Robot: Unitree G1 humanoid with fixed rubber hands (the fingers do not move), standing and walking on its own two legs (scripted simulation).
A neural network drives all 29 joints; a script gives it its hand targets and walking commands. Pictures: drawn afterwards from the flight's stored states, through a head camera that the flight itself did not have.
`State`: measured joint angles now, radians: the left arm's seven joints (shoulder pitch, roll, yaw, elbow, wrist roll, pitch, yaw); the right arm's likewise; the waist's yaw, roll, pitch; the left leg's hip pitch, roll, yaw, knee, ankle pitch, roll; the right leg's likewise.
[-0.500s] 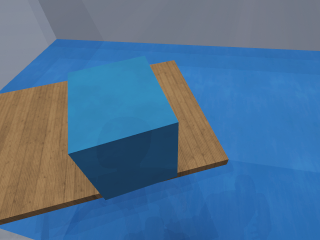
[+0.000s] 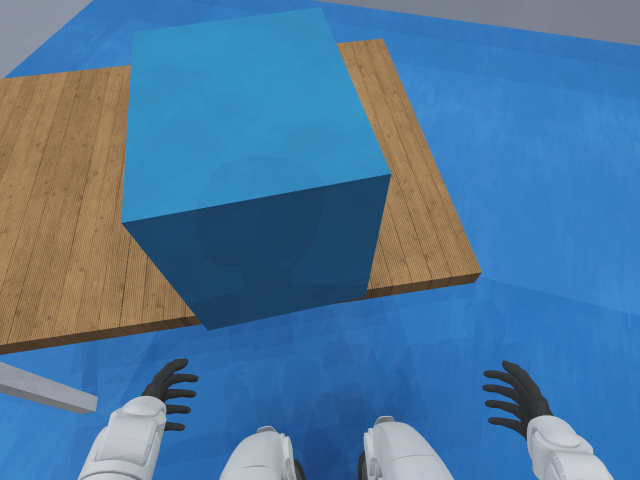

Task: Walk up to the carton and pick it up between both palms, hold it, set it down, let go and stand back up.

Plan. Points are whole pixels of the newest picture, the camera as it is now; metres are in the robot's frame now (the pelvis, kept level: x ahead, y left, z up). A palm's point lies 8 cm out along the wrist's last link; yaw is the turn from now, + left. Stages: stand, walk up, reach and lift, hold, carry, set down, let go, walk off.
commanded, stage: reach and lift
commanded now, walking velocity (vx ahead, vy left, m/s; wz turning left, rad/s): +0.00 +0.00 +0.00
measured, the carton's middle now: (261, 177) +0.49 +0.08 +0.05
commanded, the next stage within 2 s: none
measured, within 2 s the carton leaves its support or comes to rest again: neither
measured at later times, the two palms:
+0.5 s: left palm (128, 426) +0.20 +0.24 -0.04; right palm (508, 448) +0.16 -0.20 -0.07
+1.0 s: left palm (120, 452) +0.17 +0.24 -0.02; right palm (513, 437) +0.16 -0.20 -0.04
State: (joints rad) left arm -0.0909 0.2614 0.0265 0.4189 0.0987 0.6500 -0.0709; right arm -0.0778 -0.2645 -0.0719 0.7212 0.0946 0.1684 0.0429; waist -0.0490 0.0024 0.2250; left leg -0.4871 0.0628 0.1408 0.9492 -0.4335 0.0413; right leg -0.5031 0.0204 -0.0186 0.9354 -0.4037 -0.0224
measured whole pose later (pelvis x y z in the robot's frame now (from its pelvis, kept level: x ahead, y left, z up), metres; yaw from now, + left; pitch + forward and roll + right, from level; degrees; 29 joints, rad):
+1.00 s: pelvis +0.01 -0.02 +0.05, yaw +2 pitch -6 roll +1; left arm 0.14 0.27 0.01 0.62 -0.09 -0.03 0.00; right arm 0.24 -0.05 0.00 0.62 0.06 -0.16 -0.03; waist 0.00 -0.03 0.11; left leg -0.19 0.02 0.11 0.53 -0.24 0.02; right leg -0.21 0.01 -0.05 0.56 -0.26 -0.05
